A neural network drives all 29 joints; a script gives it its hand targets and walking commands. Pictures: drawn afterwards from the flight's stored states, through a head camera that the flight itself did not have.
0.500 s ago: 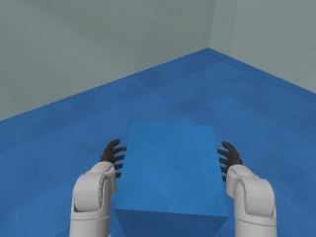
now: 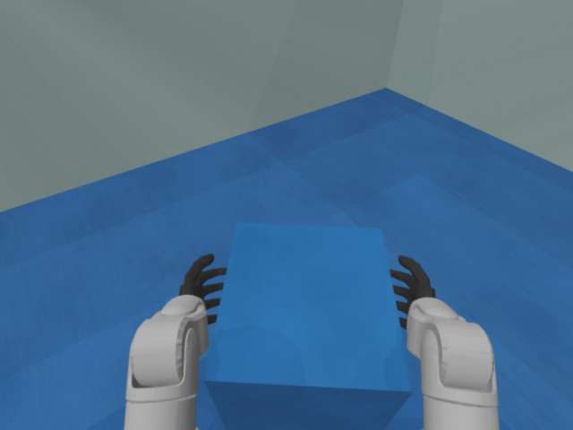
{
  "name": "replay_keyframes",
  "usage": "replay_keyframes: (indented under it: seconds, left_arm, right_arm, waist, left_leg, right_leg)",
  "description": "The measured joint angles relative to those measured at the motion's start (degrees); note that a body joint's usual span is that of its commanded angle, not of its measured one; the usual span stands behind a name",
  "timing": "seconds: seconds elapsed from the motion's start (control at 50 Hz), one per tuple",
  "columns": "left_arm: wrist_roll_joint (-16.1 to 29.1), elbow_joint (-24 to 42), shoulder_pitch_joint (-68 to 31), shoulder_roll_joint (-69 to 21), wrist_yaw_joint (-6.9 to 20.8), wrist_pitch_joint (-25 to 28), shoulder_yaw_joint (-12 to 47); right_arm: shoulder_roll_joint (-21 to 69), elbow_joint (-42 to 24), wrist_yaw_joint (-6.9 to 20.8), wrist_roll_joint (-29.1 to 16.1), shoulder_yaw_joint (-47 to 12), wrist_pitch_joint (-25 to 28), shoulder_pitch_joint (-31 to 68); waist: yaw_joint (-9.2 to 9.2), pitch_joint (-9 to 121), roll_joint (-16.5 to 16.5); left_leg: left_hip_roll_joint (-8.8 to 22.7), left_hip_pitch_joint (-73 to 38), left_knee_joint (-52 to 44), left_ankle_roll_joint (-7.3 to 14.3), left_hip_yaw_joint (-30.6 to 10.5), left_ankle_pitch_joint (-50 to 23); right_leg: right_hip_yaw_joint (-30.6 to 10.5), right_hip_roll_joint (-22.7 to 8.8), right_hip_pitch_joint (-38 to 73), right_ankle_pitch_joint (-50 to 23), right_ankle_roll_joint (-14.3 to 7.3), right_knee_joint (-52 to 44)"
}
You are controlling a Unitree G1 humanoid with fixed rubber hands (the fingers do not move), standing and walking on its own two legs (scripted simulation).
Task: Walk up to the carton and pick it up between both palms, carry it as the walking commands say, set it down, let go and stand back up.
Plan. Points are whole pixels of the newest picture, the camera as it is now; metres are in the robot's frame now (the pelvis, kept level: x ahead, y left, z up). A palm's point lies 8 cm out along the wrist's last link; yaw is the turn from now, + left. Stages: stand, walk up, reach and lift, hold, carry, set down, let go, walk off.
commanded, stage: carry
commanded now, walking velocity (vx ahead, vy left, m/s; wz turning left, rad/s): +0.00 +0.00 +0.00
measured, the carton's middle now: (303, 339) +0.27 +0.00 +0.01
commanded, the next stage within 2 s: none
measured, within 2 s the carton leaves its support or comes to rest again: neither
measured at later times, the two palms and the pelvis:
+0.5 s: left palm (203, 284) +0.31 +0.14 +0.08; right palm (413, 286) +0.31 -0.15 +0.08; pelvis +0.04 +0.00 +0.00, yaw +0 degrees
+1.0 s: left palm (208, 274) +0.33 +0.14 +0.08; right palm (412, 277) +0.33 -0.15 +0.08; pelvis +0.06 +0.00 +0.00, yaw -1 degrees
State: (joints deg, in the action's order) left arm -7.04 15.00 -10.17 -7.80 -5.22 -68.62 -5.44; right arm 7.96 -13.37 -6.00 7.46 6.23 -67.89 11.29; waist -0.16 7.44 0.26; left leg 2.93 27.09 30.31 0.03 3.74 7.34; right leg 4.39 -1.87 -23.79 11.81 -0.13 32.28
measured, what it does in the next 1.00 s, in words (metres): shifts its weight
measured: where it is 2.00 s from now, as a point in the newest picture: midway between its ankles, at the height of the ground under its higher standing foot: outside the picture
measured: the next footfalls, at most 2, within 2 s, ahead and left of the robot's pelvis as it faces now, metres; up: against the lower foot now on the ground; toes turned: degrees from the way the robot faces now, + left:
none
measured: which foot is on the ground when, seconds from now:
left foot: down 0.00-1.00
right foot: down 0.00-1.00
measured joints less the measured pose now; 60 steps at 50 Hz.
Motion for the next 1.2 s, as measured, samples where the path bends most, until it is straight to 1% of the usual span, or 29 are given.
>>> replay_keyframes:
  seconds: [0.18,0.76,1.2]
  left_arm:
    - [0.0,-0.7,0.0,0.0,0.0,1.1,0.0]
    - [0.1,-3.1,0.7,0.1,0.3,5.5,0.1]
    - [0.1,-3.0,0.9,0.1,0.3,5.4,0.2]
  right_arm:
    - [0.0,0.6,0.1,0.1,0.1,1.0,-0.1]
    - [-0.1,2.4,0.5,0.7,-0.3,5.1,-0.9]
    - [-0.2,2.3,0.4,0.6,-0.4,4.8,-1.1]
  waist:
    - [0.25,-0.2,-0.2]
    - [-0.31,-1.0,-0.6]
    - [-0.36,-0.7,-0.6]
  left_leg:
    - [0.1,-0.9,-0.1,-0.1,-0.2,0.3]
    - [-0.1,-4.1,1.5,-0.5,0.4,4.8]
    - [0.2,-5.2,1.3,-0.7,0.7,5.5]
  right_leg:
    - [0.0,0.2,1.1,1.0,0.0,-0.2]
    - [-0.6,-0.3,4.2,5.3,0.3,1.0]
    - [-0.7,-0.2,5.2,5.8,0.2,0.7]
